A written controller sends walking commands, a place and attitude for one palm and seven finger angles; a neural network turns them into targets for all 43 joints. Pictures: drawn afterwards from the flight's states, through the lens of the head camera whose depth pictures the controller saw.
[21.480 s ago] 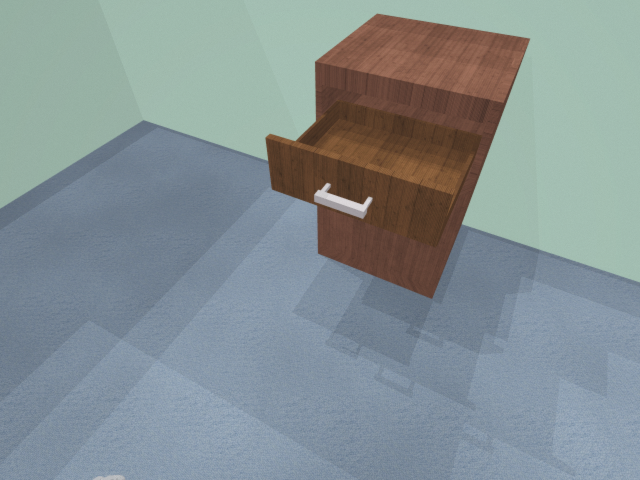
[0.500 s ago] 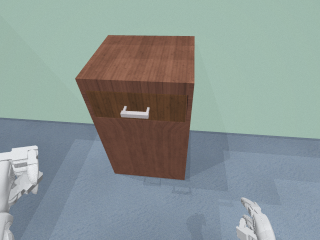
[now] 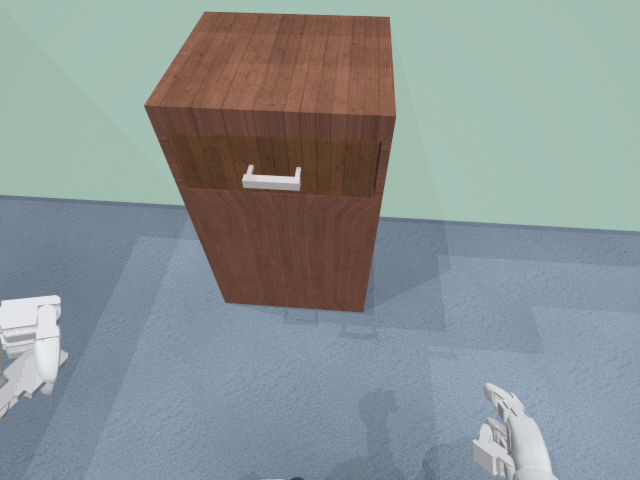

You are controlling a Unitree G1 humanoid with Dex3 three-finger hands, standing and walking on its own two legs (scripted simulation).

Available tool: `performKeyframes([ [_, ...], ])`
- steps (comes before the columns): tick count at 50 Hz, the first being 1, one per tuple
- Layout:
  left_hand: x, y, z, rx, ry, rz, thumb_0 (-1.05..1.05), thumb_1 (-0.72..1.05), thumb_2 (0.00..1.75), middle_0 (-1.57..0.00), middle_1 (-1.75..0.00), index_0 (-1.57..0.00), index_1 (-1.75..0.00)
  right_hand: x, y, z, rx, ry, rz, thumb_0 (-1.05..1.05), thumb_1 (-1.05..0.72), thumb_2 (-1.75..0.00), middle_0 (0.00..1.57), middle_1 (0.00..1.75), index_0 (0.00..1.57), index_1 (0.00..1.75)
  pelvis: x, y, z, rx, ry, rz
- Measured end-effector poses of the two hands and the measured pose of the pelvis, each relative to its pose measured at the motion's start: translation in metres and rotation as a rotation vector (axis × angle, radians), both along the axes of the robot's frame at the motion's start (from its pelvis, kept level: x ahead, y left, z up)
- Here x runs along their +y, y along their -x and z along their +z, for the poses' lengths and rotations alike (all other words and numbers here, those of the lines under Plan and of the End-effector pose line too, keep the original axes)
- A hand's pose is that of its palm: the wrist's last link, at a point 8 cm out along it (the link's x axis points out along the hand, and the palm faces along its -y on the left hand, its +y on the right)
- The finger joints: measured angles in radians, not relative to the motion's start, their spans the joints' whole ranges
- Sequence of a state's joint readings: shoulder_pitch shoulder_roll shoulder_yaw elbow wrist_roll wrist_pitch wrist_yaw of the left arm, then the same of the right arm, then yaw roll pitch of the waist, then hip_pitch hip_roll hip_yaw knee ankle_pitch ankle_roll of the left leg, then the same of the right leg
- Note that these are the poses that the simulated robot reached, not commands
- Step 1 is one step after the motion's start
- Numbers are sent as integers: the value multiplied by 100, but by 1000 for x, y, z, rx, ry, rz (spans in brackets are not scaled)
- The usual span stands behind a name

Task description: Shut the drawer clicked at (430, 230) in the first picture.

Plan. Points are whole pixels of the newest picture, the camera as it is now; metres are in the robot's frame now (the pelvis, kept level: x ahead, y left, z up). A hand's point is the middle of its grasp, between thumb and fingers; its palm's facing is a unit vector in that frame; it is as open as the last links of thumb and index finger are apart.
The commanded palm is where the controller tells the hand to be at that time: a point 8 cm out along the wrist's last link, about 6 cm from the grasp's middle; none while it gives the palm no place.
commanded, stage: step back with the hand held close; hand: left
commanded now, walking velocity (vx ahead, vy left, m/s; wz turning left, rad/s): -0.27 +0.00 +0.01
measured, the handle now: (273, 176) +0.71 +0.16 -0.11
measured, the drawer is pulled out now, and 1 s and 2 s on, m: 0.00 0.00 0.00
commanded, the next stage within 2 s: stop stepping back and stand still in 0.76 s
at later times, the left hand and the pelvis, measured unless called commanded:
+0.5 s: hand out of the picture +0.13 +0.25 +0.17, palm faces +0.36 -0.78 -0.51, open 3.3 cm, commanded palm +0.05 +0.28 +0.18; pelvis -0.06 +0.00 -0.01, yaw +3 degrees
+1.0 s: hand out of the picture +0.04 +0.23 +0.17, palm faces +0.33 -0.83 -0.45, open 3.3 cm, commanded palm +0.00 +0.28 +0.18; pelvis -0.13 +0.00 -0.01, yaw -1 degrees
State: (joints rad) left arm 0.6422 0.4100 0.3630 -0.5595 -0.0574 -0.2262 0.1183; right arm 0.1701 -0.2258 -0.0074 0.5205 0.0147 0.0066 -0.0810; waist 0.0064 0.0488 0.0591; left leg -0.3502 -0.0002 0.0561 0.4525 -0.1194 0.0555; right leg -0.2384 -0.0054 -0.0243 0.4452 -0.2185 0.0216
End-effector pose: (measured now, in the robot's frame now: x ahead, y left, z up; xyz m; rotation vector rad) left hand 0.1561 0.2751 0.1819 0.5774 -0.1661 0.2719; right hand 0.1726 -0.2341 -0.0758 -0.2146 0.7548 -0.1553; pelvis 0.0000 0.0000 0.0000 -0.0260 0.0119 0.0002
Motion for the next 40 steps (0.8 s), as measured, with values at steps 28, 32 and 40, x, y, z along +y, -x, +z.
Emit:
performKeyframes([
  [28,6,79,8,-139,-53,-30,2,89,89,-141,-159,-141,-160,0,79,-1,-18,40,37,1,-90,-90,20,30,20,30,-6,73,-11,53,37,23],
  [32,-8,89,6,-145,-11,-72,2,89,89,-141,-160,-141,-160,0,90,-10,15,27,45,1,-90,-90,20,30,20,30,-6,89,-11,39,36,-3],
  [40,-5,95,8,-184,-14,-115,2,89,89,-141,-159,-141,-160,-1,116,-6,-32,32,-5,1,-90,-90,20,30,20,30,-3,111,-14,-3,21,-15],
])
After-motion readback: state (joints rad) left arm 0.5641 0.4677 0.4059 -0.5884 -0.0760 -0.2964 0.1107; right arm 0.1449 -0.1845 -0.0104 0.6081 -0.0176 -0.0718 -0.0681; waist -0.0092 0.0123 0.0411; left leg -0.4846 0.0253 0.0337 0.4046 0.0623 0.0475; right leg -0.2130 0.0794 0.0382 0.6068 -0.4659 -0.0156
